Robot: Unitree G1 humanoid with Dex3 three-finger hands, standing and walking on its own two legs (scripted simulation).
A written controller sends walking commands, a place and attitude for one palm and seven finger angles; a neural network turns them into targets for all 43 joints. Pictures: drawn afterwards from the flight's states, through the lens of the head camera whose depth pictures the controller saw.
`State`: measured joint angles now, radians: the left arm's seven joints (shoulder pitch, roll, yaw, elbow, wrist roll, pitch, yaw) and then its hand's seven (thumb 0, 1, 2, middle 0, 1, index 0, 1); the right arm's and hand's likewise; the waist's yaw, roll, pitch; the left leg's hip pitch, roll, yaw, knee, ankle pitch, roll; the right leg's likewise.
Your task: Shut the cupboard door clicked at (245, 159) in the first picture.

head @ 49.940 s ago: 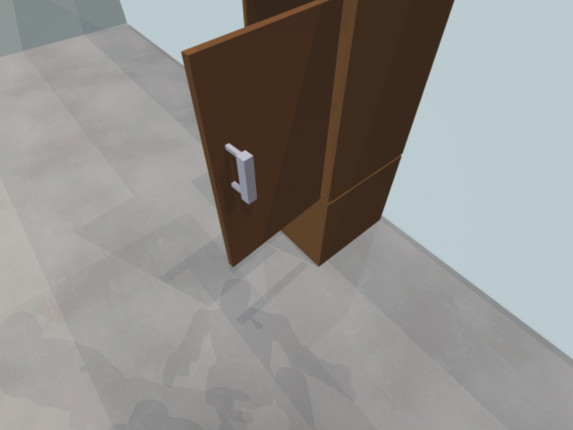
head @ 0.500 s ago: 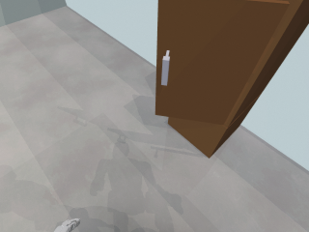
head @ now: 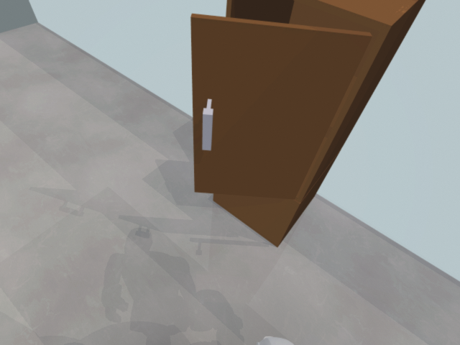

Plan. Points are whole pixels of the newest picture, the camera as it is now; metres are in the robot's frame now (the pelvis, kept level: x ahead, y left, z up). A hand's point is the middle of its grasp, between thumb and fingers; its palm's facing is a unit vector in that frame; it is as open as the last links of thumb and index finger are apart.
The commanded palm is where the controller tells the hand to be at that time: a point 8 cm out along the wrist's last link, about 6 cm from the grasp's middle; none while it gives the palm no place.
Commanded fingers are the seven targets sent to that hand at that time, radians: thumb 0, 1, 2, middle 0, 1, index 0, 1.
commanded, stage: take the last steps up to it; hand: left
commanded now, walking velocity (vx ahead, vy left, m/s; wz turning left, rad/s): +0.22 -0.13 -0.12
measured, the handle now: (208, 124) +0.62 +0.08 -0.01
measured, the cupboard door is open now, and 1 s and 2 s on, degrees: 36 36 36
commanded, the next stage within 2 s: come to a stop and stand still in 0.26 s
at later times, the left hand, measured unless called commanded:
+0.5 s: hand (175, 339) +0.17 +0.11 -0.20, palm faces +0.01 -0.99 -0.16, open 7.3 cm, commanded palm none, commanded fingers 0.00 0.90 0.90 -0.20 -0.30 -0.20 -0.30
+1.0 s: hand (178, 326) +0.19 +0.10 -0.18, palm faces +0.00 -0.97 -0.26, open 7.3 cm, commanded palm none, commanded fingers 0.00 0.90 0.90 -0.20 -0.30 -0.20 -0.30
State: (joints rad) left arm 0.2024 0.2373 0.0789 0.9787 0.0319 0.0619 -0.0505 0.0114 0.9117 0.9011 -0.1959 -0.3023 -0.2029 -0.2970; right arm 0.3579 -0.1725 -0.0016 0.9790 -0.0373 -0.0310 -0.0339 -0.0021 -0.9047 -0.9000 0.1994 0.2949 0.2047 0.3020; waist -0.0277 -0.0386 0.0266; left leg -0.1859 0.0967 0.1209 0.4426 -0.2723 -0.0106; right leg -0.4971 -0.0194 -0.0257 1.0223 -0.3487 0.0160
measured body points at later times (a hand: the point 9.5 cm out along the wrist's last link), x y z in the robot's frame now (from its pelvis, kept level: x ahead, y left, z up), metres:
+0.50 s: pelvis +0.14 -0.07 -0.01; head +0.17 -0.05 +0.43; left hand +0.17 +0.16 -0.18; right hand +0.20 -0.31 -0.15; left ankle +0.17 +0.02 -0.75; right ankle +0.09 -0.18 -0.74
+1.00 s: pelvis +0.15 -0.10 -0.01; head +0.19 -0.10 +0.44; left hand +0.19 +0.15 -0.16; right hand +0.22 -0.35 -0.16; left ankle +0.13 +0.03 -0.73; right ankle +0.11 -0.20 -0.74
